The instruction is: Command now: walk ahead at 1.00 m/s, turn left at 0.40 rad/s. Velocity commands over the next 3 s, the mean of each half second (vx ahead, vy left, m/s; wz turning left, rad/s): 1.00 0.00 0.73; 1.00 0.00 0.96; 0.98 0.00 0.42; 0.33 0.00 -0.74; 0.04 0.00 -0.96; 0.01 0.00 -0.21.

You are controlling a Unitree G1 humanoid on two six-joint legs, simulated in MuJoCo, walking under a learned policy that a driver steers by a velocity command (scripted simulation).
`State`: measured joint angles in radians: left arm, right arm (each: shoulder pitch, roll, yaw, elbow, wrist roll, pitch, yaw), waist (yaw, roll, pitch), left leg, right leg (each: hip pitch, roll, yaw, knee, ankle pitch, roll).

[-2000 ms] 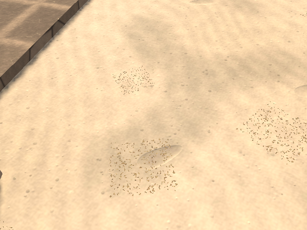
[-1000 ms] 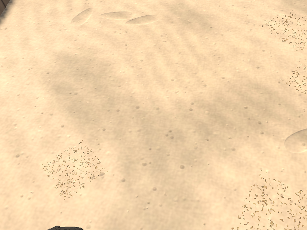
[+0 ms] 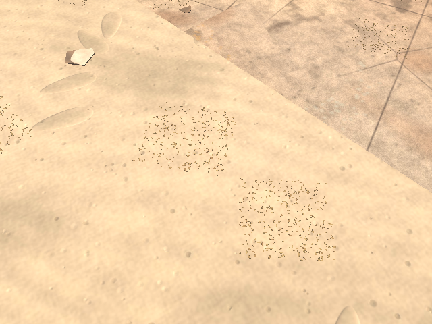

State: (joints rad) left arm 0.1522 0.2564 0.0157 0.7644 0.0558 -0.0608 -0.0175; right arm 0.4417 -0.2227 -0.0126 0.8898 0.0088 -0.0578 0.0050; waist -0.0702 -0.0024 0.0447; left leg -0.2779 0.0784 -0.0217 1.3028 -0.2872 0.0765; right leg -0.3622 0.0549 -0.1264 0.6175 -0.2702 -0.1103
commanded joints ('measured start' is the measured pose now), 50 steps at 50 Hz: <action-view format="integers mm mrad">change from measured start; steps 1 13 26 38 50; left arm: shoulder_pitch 132 214 -49 413 187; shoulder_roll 101 175 91 292 119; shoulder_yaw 45 43 -21 63 38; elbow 12 80 -182 -128 -4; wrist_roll -21 -45 20 -9 -26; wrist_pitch -43 -76 -3 -35 -71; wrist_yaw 18 54 11 64 12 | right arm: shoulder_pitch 21 -291 -80 -162 -396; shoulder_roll -101 -108 -237 -215 -130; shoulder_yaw -29 -19 -87 -97 -20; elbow -50 -170 -111 -188 -369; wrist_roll -18 -21 -11 -23 -41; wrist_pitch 19 36 -15 -37 67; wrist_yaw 21 76 -3 8 78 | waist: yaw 51 0 109 304 48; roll -17 -76 -93 -74 -82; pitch -8 17 69 -396 28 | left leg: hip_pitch -323 -196 -138 -83 -519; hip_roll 73 -110 -44 -162 22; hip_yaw -51 248 -393 -272 -13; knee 8 -573 -1157 -176 -115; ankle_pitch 70 411 88 366 222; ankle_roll -3 84 281 66 5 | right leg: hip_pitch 236 406 -246 678 221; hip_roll -300 -225 -187 -274 -302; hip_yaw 321 -171 168 363 58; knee -440 -361 517 -84 -485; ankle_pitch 26 1241 -22 -239 255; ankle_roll -47 115 184 84 60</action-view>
